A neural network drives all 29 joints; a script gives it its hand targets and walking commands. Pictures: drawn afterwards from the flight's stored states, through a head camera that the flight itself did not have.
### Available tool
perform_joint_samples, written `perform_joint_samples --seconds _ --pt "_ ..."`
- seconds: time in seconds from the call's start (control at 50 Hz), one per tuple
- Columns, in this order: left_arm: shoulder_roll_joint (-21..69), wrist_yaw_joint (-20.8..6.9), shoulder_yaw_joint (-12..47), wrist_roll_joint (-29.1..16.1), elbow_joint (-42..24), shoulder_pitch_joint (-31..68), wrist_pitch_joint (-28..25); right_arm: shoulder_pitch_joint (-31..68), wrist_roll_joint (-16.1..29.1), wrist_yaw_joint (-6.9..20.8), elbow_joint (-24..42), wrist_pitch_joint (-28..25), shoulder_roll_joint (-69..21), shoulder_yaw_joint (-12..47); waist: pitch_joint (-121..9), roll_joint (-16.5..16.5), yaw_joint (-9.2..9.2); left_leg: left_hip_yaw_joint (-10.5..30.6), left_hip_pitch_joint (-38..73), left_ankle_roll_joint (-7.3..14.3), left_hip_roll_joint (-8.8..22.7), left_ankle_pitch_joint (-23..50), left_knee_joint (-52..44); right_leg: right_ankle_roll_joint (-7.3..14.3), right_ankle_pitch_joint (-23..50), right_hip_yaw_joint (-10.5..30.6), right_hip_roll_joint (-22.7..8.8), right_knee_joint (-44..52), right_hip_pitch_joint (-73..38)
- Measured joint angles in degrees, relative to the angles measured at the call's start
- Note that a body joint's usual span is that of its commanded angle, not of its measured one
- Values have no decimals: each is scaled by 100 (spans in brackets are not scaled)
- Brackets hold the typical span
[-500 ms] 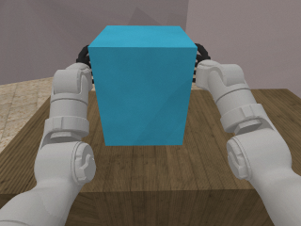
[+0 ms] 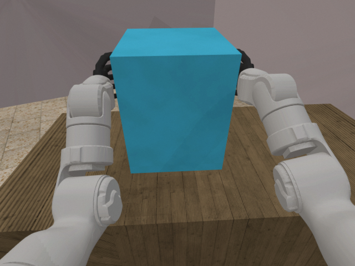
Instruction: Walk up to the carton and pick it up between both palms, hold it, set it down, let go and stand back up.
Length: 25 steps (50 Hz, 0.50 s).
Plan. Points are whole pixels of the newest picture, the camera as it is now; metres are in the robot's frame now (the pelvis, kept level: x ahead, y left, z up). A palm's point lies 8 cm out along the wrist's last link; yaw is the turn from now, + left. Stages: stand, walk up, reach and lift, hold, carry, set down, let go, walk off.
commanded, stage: hold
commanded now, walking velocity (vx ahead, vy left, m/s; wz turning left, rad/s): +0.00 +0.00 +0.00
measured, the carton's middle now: (173, 98) +0.38 +0.00 +0.27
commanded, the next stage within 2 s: none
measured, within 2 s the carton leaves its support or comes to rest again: neither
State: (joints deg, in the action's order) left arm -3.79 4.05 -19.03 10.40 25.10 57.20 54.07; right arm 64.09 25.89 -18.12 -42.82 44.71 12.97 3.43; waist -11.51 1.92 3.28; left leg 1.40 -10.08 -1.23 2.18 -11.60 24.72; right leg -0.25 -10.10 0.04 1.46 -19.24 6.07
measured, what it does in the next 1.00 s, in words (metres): stands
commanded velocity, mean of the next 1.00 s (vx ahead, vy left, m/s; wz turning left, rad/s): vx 0.00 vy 0.00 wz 0.00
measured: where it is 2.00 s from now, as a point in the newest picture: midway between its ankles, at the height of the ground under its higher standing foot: outside the picture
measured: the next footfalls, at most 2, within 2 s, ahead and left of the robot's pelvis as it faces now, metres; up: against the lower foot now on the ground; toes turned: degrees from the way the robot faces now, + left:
none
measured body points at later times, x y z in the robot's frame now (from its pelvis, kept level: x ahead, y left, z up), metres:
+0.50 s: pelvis +0.01 -0.01 +0.00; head -0.08 -0.02 +0.44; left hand +0.41 +0.15 +0.31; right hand +0.40 -0.14 +0.30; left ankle +0.02 +0.13 -0.74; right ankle +0.01 -0.12 -0.74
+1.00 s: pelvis +0.00 +0.00 +0.00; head -0.09 +0.02 +0.44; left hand +0.38 +0.15 +0.30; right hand +0.38 -0.14 +0.32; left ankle +0.02 +0.13 -0.74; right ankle +0.01 -0.12 -0.74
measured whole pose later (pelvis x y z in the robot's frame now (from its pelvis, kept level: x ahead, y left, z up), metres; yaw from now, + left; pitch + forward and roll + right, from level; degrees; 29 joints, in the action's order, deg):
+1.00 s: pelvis +0.00 +0.00 +0.00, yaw -1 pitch -3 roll -2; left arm -2.2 5.9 -17.7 10.2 19.1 54.0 55.4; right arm 63.9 27.5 -17.5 -42.2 44.0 13.7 3.0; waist -11.0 -0.2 3.6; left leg 1.0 -10.2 -1.4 2.4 -12.0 25.1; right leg -0.3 -9.6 0.7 1.7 -18.3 5.8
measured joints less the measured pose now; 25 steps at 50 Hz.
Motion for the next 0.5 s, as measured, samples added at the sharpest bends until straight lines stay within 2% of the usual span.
perform_joint_samples --seconds 0.16,0.3,0.4,0.5 --pt "-308 14 32 -150 882 613 -285 600 -298 94 -795 -225 -109 -392 -52 -150 -15 212 -333 -118 63 161 -29 123 72 -201 80 -23 293" --pt "-499 -61 -7 -194 1605 915 -526 840 -403 96 -1332 -382 -193 -453 -81 -188 15 336 -547 -183 92 195 -21 188 51 -317 120 -69 488" --pt "-620 -89 116 -451 1674 754 -753 510 -240 -87 -896 -380 -233 -174 -203 -86 91 405 -613 -169 60 139 1 158 -3 -384 96 -38 499" --pt "-548 -146 45 -501 1197 359 -721 81 -1 -330 -262 -280 -248 65 -241 70 154 401 -421 -101 -26 76 -66 66 -43 -387 11 93 264"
